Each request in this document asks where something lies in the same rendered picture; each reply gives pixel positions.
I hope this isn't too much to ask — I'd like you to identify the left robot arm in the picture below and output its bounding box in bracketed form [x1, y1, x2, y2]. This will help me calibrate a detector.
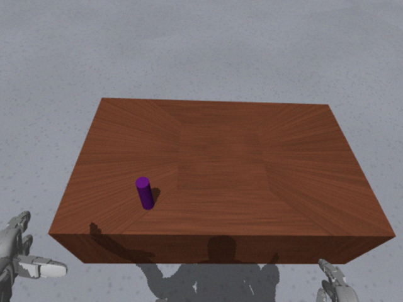
[0, 257, 15, 302]

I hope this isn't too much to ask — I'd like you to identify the left robot hand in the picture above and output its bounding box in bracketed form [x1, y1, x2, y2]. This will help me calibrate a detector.
[0, 211, 67, 279]

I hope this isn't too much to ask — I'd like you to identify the can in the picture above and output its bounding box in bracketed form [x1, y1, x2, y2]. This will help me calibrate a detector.
[135, 177, 154, 210]

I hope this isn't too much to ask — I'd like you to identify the right robot hand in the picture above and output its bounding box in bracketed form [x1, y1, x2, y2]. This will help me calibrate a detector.
[316, 259, 359, 302]

